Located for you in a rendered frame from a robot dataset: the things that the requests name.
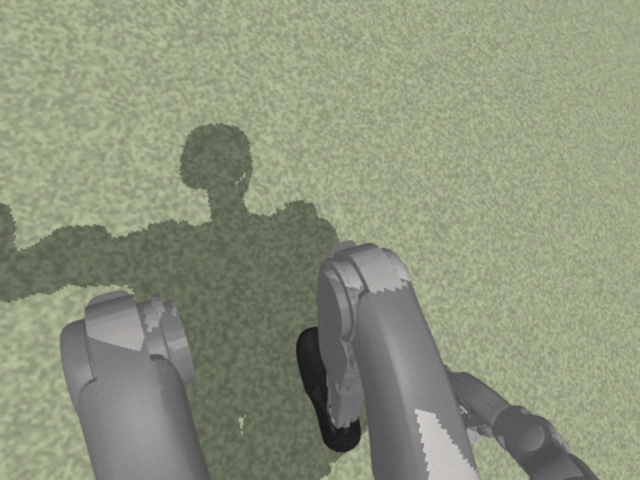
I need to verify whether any right robot arm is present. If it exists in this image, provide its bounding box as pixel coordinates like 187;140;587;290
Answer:
492;405;599;480

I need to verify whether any right robot foot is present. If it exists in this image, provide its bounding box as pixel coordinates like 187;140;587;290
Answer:
296;327;361;452

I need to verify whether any right robot hand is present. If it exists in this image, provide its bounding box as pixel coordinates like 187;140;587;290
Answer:
444;365;511;443

